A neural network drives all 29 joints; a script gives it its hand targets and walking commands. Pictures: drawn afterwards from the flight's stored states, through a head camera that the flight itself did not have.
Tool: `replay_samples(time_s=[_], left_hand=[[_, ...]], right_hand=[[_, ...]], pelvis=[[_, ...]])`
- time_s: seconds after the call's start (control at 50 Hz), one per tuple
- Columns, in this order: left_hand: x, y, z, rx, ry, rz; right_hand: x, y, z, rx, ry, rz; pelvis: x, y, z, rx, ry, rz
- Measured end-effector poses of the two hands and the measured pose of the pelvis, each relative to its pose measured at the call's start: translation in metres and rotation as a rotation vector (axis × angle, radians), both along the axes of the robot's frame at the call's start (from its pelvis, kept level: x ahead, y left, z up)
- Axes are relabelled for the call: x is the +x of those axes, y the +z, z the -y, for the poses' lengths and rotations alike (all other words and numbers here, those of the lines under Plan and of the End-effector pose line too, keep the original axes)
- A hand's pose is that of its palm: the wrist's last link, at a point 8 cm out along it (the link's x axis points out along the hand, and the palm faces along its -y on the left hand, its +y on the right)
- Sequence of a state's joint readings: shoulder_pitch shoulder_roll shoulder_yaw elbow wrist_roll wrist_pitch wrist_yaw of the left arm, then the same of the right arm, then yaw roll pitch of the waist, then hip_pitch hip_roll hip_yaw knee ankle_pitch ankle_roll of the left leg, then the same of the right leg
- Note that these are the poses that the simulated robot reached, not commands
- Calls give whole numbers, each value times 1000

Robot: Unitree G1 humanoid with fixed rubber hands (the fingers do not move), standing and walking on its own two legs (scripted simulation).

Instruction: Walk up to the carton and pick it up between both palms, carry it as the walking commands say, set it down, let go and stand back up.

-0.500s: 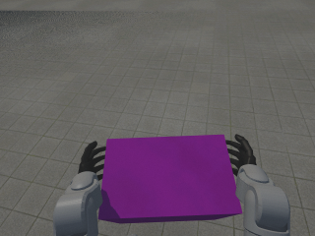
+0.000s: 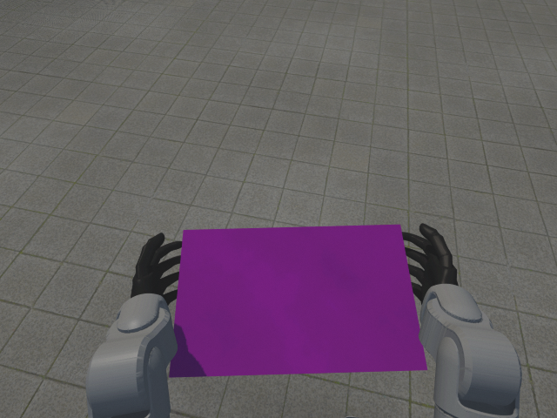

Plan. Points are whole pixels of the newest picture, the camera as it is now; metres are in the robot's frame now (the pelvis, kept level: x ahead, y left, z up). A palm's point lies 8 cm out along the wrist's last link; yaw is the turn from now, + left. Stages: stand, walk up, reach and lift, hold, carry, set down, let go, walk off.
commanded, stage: carry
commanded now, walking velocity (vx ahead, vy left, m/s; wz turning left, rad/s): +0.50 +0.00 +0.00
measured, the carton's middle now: (292, 308) +0.27 +0.00 +0.00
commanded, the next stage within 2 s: none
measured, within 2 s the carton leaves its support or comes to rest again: neither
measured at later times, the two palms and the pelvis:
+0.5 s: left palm (193, 154) +0.49 +0.15 +0.09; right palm (398, 144) +0.51 -0.19 +0.09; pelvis +0.26 -0.02 -0.01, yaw +0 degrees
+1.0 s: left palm (216, 48) +0.79 +0.14 +0.11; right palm (370, 44) +0.83 -0.20 +0.10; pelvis +0.58 -0.05 +0.01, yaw +3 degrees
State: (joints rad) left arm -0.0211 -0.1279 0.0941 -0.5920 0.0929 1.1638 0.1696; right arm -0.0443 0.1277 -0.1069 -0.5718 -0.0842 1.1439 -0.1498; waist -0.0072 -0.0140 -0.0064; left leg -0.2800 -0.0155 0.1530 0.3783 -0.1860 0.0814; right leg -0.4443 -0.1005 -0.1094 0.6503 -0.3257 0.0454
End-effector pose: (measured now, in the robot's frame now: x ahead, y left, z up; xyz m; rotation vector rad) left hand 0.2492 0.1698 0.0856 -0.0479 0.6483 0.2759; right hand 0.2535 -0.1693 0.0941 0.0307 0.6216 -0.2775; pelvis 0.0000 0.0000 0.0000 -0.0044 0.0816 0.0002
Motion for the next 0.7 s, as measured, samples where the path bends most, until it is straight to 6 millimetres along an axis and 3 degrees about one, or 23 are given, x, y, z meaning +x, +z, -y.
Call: replay_samples(time_s=[0.1, 0.22, 0.38, 0.52, 0.62, 0.7], left_hand=[[35, 16, 12, 24, 28, 40], [93, 17, 30, 43, 36, 22], [172, 16, 29, 30, 63, 5], [258, -1, 18, 18, 31, 2], [325, 0, 30, 20, -33, -29], [381, 1, 42, 22, -39, 8]], right_hand=[[44, 8, 12, 24, 29, 40], [107, 5, 30, 40, 33, 23], [195, 9, 28, 23, 55, 6], [267, -8, 18, 19, 21, 3], [312, -9, 30, 28, -45, -28], [365, -6, 42, 20, -50, 8]], pelvis=[[53, -2, 17, 8, 7, 14], [119, -5, 36, -5, 42, 9], [193, 2, 39, 36, 40, -12], [272, -13, 22, 41, -3, -5], [329, -3, 22, 5, -1, -25], [379, -7, 33, -10, 7, -20]])
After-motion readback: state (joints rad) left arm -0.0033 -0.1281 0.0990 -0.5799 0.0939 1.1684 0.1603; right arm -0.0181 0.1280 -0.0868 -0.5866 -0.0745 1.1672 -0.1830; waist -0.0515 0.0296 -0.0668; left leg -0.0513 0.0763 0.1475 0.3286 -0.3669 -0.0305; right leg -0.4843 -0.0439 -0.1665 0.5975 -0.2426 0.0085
